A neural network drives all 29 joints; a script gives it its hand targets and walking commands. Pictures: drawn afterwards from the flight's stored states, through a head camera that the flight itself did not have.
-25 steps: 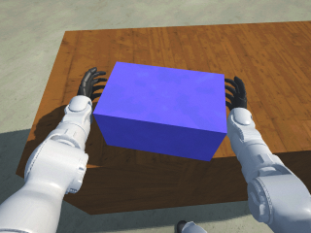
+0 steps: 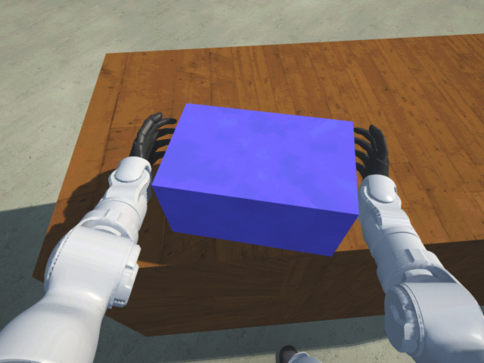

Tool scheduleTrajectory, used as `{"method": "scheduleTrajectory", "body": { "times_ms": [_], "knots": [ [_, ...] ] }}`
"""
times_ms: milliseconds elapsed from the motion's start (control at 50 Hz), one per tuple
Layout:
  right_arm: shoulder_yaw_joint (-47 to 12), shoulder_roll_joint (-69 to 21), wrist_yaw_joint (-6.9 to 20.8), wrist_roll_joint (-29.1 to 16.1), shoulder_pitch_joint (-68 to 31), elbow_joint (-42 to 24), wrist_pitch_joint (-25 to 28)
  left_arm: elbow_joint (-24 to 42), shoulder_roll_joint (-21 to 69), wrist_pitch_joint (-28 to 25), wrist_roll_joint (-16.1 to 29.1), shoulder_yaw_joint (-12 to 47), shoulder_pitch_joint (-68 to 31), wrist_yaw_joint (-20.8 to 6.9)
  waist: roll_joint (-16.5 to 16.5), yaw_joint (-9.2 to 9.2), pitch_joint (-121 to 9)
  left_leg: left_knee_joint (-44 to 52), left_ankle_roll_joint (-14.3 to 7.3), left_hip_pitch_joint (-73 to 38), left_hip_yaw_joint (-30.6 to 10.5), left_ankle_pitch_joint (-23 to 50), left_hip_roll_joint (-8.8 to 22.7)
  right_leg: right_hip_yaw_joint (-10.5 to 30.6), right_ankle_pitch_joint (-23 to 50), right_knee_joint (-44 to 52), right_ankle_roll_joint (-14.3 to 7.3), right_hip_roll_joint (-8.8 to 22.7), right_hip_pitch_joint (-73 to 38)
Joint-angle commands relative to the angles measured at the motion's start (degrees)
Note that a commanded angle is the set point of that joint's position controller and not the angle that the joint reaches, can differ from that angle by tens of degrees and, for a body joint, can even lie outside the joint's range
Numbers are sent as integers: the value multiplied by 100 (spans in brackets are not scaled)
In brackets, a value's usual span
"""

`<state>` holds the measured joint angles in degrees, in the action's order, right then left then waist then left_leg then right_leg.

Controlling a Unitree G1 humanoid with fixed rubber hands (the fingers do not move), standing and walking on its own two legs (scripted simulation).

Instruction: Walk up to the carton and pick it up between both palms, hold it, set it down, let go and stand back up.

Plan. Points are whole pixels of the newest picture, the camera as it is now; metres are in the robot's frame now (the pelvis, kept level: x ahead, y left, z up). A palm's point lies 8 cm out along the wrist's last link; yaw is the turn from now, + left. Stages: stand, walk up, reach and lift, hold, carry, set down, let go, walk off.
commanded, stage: reach and lift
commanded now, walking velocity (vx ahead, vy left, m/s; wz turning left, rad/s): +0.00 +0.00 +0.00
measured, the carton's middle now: (258, 179) +0.42 -0.09 +0.04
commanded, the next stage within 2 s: none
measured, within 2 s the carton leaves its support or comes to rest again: leaves its support in 0.76 s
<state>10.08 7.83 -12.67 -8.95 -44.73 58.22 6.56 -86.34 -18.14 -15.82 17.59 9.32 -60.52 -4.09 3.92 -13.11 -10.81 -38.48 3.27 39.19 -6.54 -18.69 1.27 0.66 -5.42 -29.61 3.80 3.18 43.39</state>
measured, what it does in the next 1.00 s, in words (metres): stands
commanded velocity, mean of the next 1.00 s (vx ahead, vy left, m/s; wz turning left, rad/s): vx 0.00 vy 0.00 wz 0.00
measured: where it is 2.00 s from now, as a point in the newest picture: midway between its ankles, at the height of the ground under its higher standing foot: outside the picture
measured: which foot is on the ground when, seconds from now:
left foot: down 0.00-1.00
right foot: down 0.00-1.00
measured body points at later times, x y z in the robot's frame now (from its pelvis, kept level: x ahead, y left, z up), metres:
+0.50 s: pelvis +0.02 +0.01 +0.02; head +0.09 -0.01 +0.47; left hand +0.49 +0.09 +0.07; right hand +0.37 -0.28 +0.06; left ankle -0.01 +0.15 -0.72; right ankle +0.08 -0.16 -0.72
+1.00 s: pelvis +0.01 +0.00 +0.02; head +0.07 -0.02 +0.47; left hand +0.48 +0.09 +0.11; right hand +0.36 -0.28 +0.07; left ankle -0.01 +0.15 -0.72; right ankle +0.08 -0.16 -0.72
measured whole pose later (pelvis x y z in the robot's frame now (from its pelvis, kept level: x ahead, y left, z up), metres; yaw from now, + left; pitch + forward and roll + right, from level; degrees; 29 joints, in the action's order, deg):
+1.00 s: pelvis +0.01 +0.00 +0.02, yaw +0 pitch +13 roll +0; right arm 24.1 4.6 -8.4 6.7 -38.0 61.1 26.5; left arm -84.4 -13.8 -27.6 1.6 -1.9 -55.5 -3.6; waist 4.1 -10.7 -6.3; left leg -23.9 3.1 24.7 -5.8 -12.7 1.3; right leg -0.3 0.2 -15.4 3.5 4.1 28.8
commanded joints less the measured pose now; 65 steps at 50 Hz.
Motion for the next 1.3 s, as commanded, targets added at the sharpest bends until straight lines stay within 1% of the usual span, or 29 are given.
{"method": "scheduleTrajectory", "body": {
  "times_ms": [0, 40, 80, 100, 180, 220, 260, 320, 360, 380, 440, 480, 500, 580, 620, 640, 680, 740, 780, 800, 840, 900, 960, 1020, 1080, 1160, 1200, 1240, 1280],
  "knots": [
    [-717, -2142, 697, 566, -3230, -1378, 368, 1585, 2027, -448, -467, -166, -3590, -239, 457, -215, -4028, 591, 22, -1574, 551, 1923, -545, -676, 1619, 68, -346, -566, -2790],
    [-745, -2843, 918, 855, -3294, -1419, 400, 1603, 2664, -549, -745, -283, -3665, -397, 446, -213, -3916, 708, 27, -1652, 506, 1938, -548, -657, 1711, 145, -354, -541, -2974],
    [-802, -3524, 1149, 1213, -3145, -1485, 469, 1624, 3323, -676, -1100, -481, -3442, -576, 394, -201, -3862, 841, 29, -1756, 471, 2045, -568, -612, 2013, 196, -352, -508, -3309],
    [-789, -3649, 1233, 1338, -3092, -1417, 523, 1551, 3440, -730, -1210, -546, -3361, -623, 391, -235, -3727, 901, 31, -1773, 462, 2012, -575, -619, 2054, 246, -350, -494, -3404],
    [-628, -3722, 1453, 1789, -2815, -1010, 600, 1139, 3446, -891, -1619, -912, -3265, -776, 314, -235, -3047, 1280, 19, -1673, 497, 1492, -588, -592, 1866, 470, -364, -417, -3672],
    [-555, -3721, 1489, 1914, -2750, -920, 657, 1090, 3406, -974, -1664, -950, -3319, -805, 212, -254, -2868, 1409, 12, -1635, 515, 1303, -594, -581, 1741, 548, -364, -411, -3748],
    [-510, -3746, 1520, 2009, -2680, -834, 734, 1039, 3428, -1069, -1685, -947, -3410, -823, 168, -304, -2808, 1491, 52, -1698, 526, 1299, -584, -594, 1738, 618, -377, -414, -3776],
    [-496, -3780, 1528, 2103, -2547, -741, 808, 970, 3408, -1144, -1722, -977, -3323, -836, 79, -250, -2680, 1537, 84, -1830, 548, 1499, -557, -573, 1779, 712, -378, -425, -3810],
    [-496, -3765, 1530, 2150, -2478, -681, 883, 957, 3460, -1199, -1736, -996, -3283, -828, 82, -245, -2673, 1545, 112, -1911, 556, 1648, -532, -599, 1781, 755, -366, -444, -3787],
    [-520, -3790, 1533, 2170, -2444, -680, 935, 995, 3479, -1235, -1746, -969, -3263, -819, 78, -203, -2735, 1536, 126, -1979, 554, 1791, -517, -595, 1874, 771, -377, -448, -3800],
    [-548, -3765, 1518, 2212, -2340, -601, 1155, 1164, 3547, -1357, -1758, -905, -3236, -765, 118, -205, -2917, 1445, 216, -2282, 543, 2421, -466, -631, 2130, 810, -378, -499, -3723],
    [-641, -3746, 1517, 2198, -2388, -622, 1322, 1291, 3613, -1449, -1739, -817, -3252, -719, 141, -156, -3067, 1362, 261, -2440, 524, 2868, -428, -638, 2281, 826, -382, -513, -3670],
    [-687, -3759, 1513, 2197, -2377, -610, 1397, 1348, 3622, -1484, -1756, -806, -3248, -692, 188, -109, -3113, 1330, 281, -2489, 528, 3042, -422, -628, 2354, 828, -391, -515, -3668],
    [-782, -3677, 1483, 2107, -2431, -544, 1710, 1635, 3719, -1609, -1722, -630, -3196, -565, 256, -59, -3301, 1203, 344, -2662, 497, 3618, -378, -646, 2625, 828, -404, -561, -3603],
    [-856, -3653, 1468, 2068, -2491, -591, 1860, 1799, 3756, -1685, -1732, -548, -3235, -505, 333, -9, -3421, 1173, 364, -2681, 516, 3781, -381, -648, 2695, 825, -408, -566, -3619],
    [-865, -3625, 1449, 2056, -2555, -563, 1915, 1830, 3758, -1698, -1731, -530, -3268, -487, 318, 12, -3410, 1186, 353, -2665, 514, 3733, -386, -649, 2652, 835, -404, -566, -3632],
    [-871, -3563, 1426, 2024, -2579, -582, 2038, 2010, 3765, -1738, -1759, -448, -3240, -440, 387, 20, -3448, 1194, 354, -2711, 523, 3785, -394, -651, 2666, 849, -415, -562, -3620],
    [-841, -3481, 1389, 2004, -2706, -565, 2158, 2081, 3770, -1740, -1787, -397, -3289, -404, 361, 11, -3430, 1256, 326, -2679, 562, 3567, -407, -667, 2533, 890, -426, -557, -3664],
    [-768, -3451, 1365, 2032, -2765, -497, 2219, 2113, 3737, -1732, -1843, -397, -3307, -395, 358, 8, -3336, 1350, 283, -2613, 598, 3243, -427, -648, 2381, 911, -436, -547, -3724],
    [-733, -3433, 1355, 2050, -2852, -521, 2246, 2028, 3713, -1717, -1870, -437, -3331, -404, 281, 5, -3290, 1410, 254, -2512, 622, 3023, -438, -663, 2292, 934, -440, -535, -3762],
    [-649, -3393, 1334, 2120, -2909, -457, 2308, 1999, 3687, -1717, -1916, -460, -3386, -412, 242, -11, -3279, 1510, 208, -2411, 664, 2638, -452, -686, 2116, 968, -445, -513, -3792],
    [-546, -3378, 1319, 2218, -2993, -412, 2350, 1904, 3651, -1717, -1964, -559, -3426, -431, 39, -33, -3203, 1696, 108, -2222, 738, 2061, -493, -692, 1870, 1023, -420, -475, -3880],
    [-482, -3402, 1302, 2308, -3083, -433, 2376, 1804, 3558, -1718, -1983, -700, -3485, -462, -159, 37, -3193, 1875, -9, -1920, 835, 1446, -524, -648, 1681, 1042, -402, -423, -4054],
    [-464, -3383, 1298, 2392, -3195, -474, 2375, 1661, 3493, -1715, -2032, -852, -3470, -490, -358, 100, -3183, 2018, -124, -1697, 916, 1024, -552, -619, 1512, 1057, -372, -383, -4203],
    [-455, -3390, 1300, 2476, -3229, -494, 2369, 1545, 3415, -1708, -2106, -1009, -3425, -495, -488, 202, -3181, 2103, -198, -1605, 977, 903, -554, -583, 1443, 1063, -365, -364, -4322],
    [-523, -3455, 1314, 2534, -3221, -493, 2344, 1547, 3419, -1699, -2152, -1063, -3353, -472, -526, 287, -3273, 2160, -237, -1577, 1012, 933, -541, -540, 1470, 1072, -348, -338, -4451],
    [-618, -3449, 1323, 2504, -3250, -565, 2331, 1593, 3433, -1681, -2134, -1069, -3308, -448, -552, 363, -3313, 2159, -249, -1616, 1023, 1006, -529, -507, 1531, 1067, -346, -345, -4513],
    [-684, -3474, 1337, 2483, -3196, -535, 2291, 1738, 3488, -1662, -2115, -976, -3274, -402, -487, 337, -3410, 2152, -221, -1725, 1006, 1189, -507, -507, 1638, 1053, -339, -356, -4529],
    [-885, -3502, 1360, 2355, -3200, -690, 2214, 1915, 3556, -1608, -2030, -835, -3190, -360, -475, 387, -3549, 2099, -187, -1840, 989, 1477, -478, -481, 1816, 1031, -340, -371, -4586]
  ]
}}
